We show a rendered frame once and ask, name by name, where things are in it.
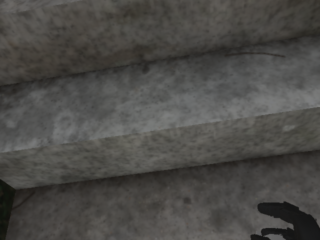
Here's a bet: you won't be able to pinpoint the robot right hand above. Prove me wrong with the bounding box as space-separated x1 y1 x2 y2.
250 201 320 240

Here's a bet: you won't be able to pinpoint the right robot thigh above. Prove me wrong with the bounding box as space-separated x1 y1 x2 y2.
256 226 287 240

